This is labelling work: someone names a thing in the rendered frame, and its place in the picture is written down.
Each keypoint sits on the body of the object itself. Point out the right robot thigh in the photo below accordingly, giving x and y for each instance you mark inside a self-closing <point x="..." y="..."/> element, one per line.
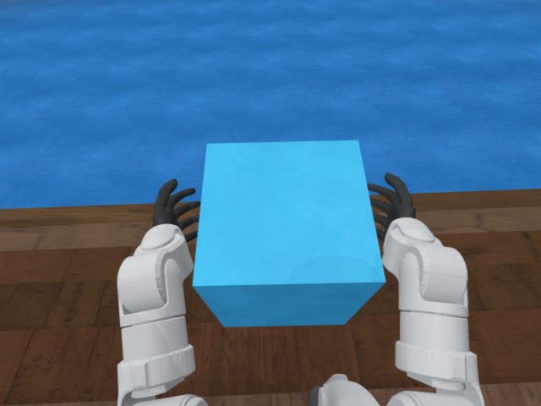
<point x="345" y="393"/>

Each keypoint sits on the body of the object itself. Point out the carton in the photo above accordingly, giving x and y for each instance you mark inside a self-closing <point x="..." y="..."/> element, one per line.
<point x="286" y="234"/>

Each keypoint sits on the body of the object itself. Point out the robot right forearm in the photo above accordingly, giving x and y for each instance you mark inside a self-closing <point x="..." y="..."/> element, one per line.
<point x="434" y="341"/>

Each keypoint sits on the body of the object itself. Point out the robot left forearm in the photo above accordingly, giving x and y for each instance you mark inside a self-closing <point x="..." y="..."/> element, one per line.
<point x="156" y="352"/>

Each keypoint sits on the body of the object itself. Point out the right robot shin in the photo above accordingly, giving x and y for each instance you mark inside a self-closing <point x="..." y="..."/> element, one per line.
<point x="337" y="377"/>

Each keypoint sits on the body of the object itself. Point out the robot right hand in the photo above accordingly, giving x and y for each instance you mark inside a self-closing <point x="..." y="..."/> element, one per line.
<point x="401" y="203"/>

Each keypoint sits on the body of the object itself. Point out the robot left hand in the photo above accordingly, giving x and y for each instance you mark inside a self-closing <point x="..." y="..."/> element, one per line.
<point x="165" y="214"/>

